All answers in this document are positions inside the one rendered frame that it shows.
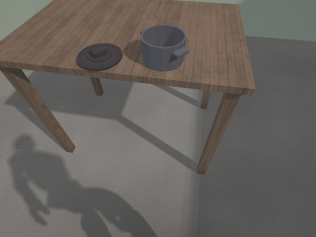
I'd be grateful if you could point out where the lid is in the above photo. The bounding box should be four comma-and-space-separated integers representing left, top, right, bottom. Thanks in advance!
76, 42, 122, 71

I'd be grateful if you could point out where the pot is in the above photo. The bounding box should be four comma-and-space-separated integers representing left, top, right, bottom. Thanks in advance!
140, 25, 190, 72

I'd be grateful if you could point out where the knob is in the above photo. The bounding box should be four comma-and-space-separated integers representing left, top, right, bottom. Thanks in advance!
90, 44, 108, 57

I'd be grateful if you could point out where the table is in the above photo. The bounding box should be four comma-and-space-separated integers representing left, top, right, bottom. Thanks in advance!
0, 0, 256, 175

